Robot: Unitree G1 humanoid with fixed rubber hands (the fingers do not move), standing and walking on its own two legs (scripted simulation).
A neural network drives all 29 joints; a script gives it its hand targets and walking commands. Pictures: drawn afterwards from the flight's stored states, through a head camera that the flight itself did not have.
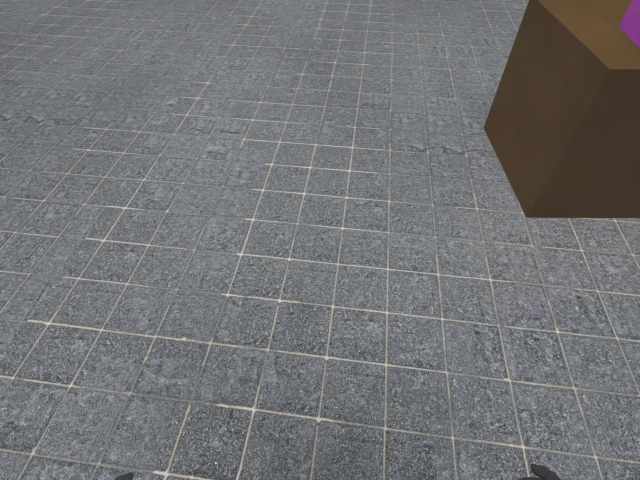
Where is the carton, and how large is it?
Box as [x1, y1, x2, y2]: [619, 0, 639, 47]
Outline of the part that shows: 632,0 619,24 619,27 639,47 639,0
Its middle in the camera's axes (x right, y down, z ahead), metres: +1.25 -0.77 +1.28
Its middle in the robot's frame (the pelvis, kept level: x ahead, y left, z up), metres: +1.46 -1.26 +0.01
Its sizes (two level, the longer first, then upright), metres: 0.301 0.281 0.214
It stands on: a pedestal, 0.67 m high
